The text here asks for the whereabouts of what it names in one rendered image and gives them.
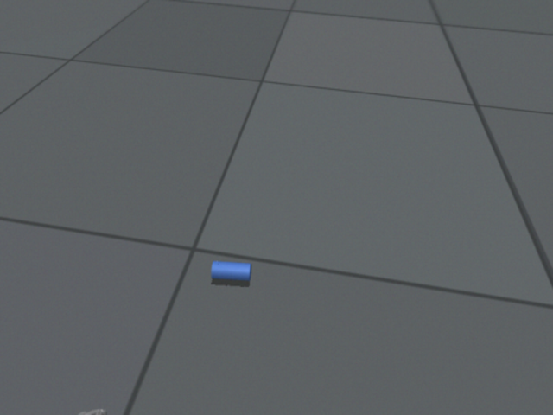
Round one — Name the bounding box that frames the can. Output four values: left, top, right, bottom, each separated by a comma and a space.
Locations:
211, 261, 251, 281

